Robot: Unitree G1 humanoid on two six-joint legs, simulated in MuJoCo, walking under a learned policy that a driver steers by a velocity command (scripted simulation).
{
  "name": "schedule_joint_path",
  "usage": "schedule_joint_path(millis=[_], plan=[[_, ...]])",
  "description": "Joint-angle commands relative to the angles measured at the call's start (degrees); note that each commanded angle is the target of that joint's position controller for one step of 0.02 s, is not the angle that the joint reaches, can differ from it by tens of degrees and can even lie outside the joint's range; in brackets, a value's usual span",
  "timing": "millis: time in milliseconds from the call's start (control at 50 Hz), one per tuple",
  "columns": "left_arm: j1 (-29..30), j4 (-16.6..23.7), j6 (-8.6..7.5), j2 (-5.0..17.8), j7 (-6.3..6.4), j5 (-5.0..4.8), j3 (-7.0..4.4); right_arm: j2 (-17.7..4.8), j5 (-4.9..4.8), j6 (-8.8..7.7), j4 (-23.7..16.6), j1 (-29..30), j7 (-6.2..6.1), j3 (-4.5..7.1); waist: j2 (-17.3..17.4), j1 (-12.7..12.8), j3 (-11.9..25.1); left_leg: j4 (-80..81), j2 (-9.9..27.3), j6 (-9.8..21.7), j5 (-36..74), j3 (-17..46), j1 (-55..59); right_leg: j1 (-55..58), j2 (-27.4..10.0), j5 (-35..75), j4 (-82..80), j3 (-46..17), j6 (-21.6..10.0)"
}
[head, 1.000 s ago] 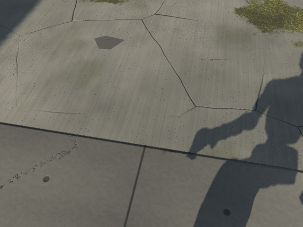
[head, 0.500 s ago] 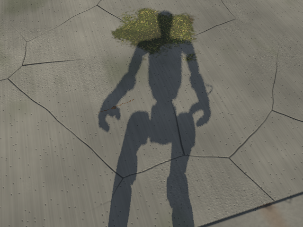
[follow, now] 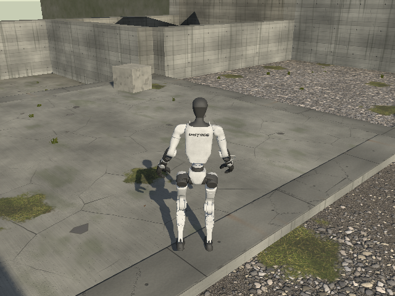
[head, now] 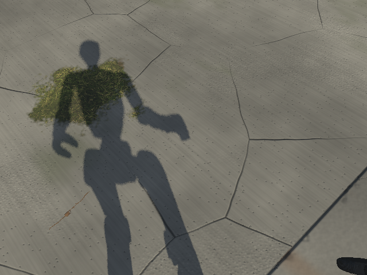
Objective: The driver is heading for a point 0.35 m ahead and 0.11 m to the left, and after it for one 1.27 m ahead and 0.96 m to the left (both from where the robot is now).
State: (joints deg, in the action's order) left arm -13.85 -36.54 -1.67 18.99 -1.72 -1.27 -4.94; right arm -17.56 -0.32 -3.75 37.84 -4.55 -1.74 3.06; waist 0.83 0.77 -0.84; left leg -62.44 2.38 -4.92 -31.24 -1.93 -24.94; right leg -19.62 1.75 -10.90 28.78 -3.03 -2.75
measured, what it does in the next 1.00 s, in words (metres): walks ahead, turning left: left foot, then right foot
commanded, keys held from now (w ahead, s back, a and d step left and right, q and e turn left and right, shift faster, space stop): w+shift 0.40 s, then w+q+shift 0.60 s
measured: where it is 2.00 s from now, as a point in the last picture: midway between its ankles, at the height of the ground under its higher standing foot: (100, 116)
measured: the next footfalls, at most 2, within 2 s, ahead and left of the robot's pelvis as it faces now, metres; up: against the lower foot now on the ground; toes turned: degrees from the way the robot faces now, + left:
left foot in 0.24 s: +0.12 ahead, +0.15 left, +0.00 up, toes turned -4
right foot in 0.66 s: +0.41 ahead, -0.11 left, +0.00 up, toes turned +2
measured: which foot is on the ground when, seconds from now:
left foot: up 0.00-0.22, down 0.24-0.68, up 0.70-1.00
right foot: down 0.00-0.22, up 0.24-0.64, down 0.66-1.00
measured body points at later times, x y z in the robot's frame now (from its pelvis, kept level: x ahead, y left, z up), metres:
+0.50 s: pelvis +0.16 +0.04 +0.01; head +0.18 +0.07 +0.46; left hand +0.40 +0.25 -0.08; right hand +0.08 -0.22 -0.11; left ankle +0.08 +0.15 -0.74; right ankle +0.26 -0.11 -0.67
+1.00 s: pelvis +0.53 +0.03 -0.02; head +0.55 +0.04 +0.43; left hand +0.40 +0.29 -0.14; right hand +0.83 -0.14 -0.08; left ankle +0.69 +0.18 -0.67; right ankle +0.37 -0.11 -0.74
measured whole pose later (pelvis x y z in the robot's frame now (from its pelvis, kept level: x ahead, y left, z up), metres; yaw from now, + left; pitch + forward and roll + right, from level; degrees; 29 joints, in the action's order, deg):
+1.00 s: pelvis +0.53 +0.03 -0.02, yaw +18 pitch +2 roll -3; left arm -28.2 -50.0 -5.8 17.1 0.6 1.6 -3.6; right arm -18.9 1.4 0.2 37.6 -0.5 5.5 3.1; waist 2.1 3.3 -1.4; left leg -53.4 5.1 6.5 0.0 -5.6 -47.3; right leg 11.5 1.1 -22.7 10.2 16.0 2.1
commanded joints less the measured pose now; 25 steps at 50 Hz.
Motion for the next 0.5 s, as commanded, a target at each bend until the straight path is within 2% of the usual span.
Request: schedule_joint_path(millis=[20, 40, 60, 80, 140, 160, 200, 220, 240, 260, 280, 300, 320, 340, 360, 400, 440, 500], plan=[[6.3, 7.5, 2.91, 6.8, 2.92, 0.16, -2.07, -5.3, 0.0, 2.0, -1.7, -2.3, 0.63, 2.04, -4.6, -3.2, 9.6, 0.1, 0.4, 1.1, 7.5, 4.0, -5.8, 4.7, -13.2, 26.0, -7.6, -14.2, -10.9], [5.4, 7.3, 3.04, 6.1, 3.16, 0.53, -1.88, -3.5, 0.02, 2.1, -0.5, -4.1, 1.31, 1.44, -5.8, -3.2, 11.4, 3.8, 0.2, 1.6, 9.8, 2.7, -3.1, 2.3, -12.0, 11.9, -9.4, -13.0, -10.6], [4.8, 7.1, 2.92, 6.3, 3.12, 0.21, -1.96, -2.2, 0.04, 2.14, -0.2, -3.7, 1.89, 0.86, -7.1, -2.5, 11.2, 8.7, -0.1, 2.5, 12.3, 1.7, -0.5, -0.8, -10.4, -4.9, -11.4, -12.7, -9.9], [4.0, 6.8, 2.45, 7.2, 3.01, -0.23, -2.22, -1.5, 0.12, 1.95, -0.6, -2.2, 2.32, 0.5, -9.4, -1.4, 10.3, 12.8, -0.9, 3.1, 13.8, 1.0, 1.2, -2.7, -9.9, -14.5, -12.7, -13.7, -9.6], [0.9, 4.9, 0.58, 8.3, 2.32, 0.06, -2.22, -3.3, -0.83, 0.46, -1.2, -0.3, 3.0, 0.96, -10.8, 0.1, 8.6, 20.2, -1.1, 4.4, 14.2, 1.6, 4.1, -3.4, -12.5, -22.0, -12.1, -17.1, -9.9], [0.6, 4.6, 0.17, 8.1, 2.09, 0.1, -2.03, -3.8, -1.13, -0.05, -0.9, -1.0, 2.96, 1.25, -10.8, -0.3, 7.8, 22.0, -1.2, 5.0, 13.9, 1.1, 5.7, -4.1, -13.0, -24.6, -11.3, -17.8, -9.7], [1.7, 4.7, -0.19, 6.0, 1.8, 0.22, -1.14, -3.6, -1.07, -0.81, 1.5, -7.0, 2.72, 1.83, -9.8, -3.5, 6.2, 26.2, -2.1, 6.3, 14.0, -1.5, 12.9, -8.5, -11.2, -29.8, -7.4, -16.6, -8.0], [3.6, 5.3, 0.58, 5.7, 1.02, 4.79, -0.82, -2.8, 4.24, 0.87, 3.6, -15.6, 2.96, 0.67, -6.7, -6.8, 4.7, 30.6, -3.1, 6.2, 5.2, -3.2, 19.8, -14.1, -5.7, -34.5, -1.3, -12.2, -5.6], [8.0, 7.1, 0.49, -0.1, 1.19, 5.02, 0.44, -6.5, 5.45, 0.59, 5.4, -23.7, 2.76, 1.64, 8.1, -10.9, 0.2, 39.6, 7.3, 8.0, -8.3, 14.3, 23.7, -24.9, 1.4, -27.8, 21.3, -6.5, -2.5], [10.2, 11.8, -0.02, -4.0, 1.08, 3.21, 1.98, -13.8, 4.35, 0.41, 4.5, -22.5, 2.75, 3.15, 18.6, -8.8, -5.2, 56.5, 19.5, 12.3, -27.2, 43.9, 23.5, -41.1, 6.6, -22.5, 33.9, -3.9, -1.1], [9.7, 11.7, -0.54, -0.9, 1.19, 3.77, 1.3, -12.5, 2.81, 0.51, 3.2, -18.2, 2.75, 3.26, 9.6, -5.9, -6.6, 58.7, 22.6, 16.1, -30.8, 51.7, 21.4, -43.6, 2.2, -12.3, 39.2, -10.1, -1.6], [7.4, 10.1, -0.8, 1.6, 0.84, 3.72, 0.56, -10.1, 1.8, 0.39, 2.5, -14.1, 2.79, 2.71, 5.2, -2.6, -5.6, 55.9, 20.5, 15.6, -24.3, 45.1, 20.3, -41.7, 0.0, -5.4, 39.4, -9.0, -1.0], [5.0, 8.1, -0.9, 3.0, 0.35, 4.11, 0.32, -7.9, 1.48, 0.07, 2.8, -12.9, 2.76, 2.19, 3.1, -1.0, -3.2, 54.0, 16.5, 14.1, -17.1, 36.1, 19.0, -36.7, -1.6, -2.3, 37.7, -7.7, 0.2], [4.2, 7.0, -0.62, 3.4, -0.36, 4.41, 0.12, -6.5, 1.37, -0.32, 3.2, -12.8, 2.4, 1.67, 4.0, -0.6, -1.5, 54.4, 13.2, 13.3, -11.7, 29.0, 17.5, -32.3, -2.8, -1.0, 36.5, -4.7, 1.4], [4.0, 6.4, -0.19, 3.1, -1.01, 4.6, 0.29, -5.2, 1.36, -0.79, 4.0, -13.8, 2.28, 1.21, 5.3, -0.9, -1.4, 55.6, 10.7, 13.4, -7.2, 24.3, 15.8, -29.5, -3.5, 1.3, 36.4, -2.2, 2.3], [6.4, 6.9, 0.39, 1.3, -1.62, 4.07, 1.06, -4.2, 1.01, -1.41, 6.0, -17.4, 2.57, 1.11, 6.0, -2.0, -3.1, 57.7, 9.1, 14.4, -1.5, 19.7, 15.9, -29.1, -4.5, 4.5, 34.7, 0.3, 2.7], [11.0, 7.9, 0.39, 0.0, -1.73, 3.82, 1.77, -3.4, 0.67, -1.34, 7.6, -21.6, 2.65, 1.1, 4.0, -3.9, -4.0, 58.8, 8.6, 15.4, 4.4, 18.4, 18.3, -29.4, -5.6, 6.4, 29.1, 2.3, 3.2], [16.0, 8.5, -0.2, -1.6, -2.15, 3.17, 2.69, -4.6, 0.89, -1.16, 8.7, -24.2, 2.37, 1.6, 4.8, -6.0, -3.6, 58.0, 7.2, 15.6, 13.8, 15.6, 20.6, -23.5, -3.9, 7.2, 17.0, 4.0, 4.0]])
Over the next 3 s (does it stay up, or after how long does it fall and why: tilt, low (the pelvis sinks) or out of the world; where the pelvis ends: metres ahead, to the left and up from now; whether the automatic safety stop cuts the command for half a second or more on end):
stays up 1.35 1.08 0.00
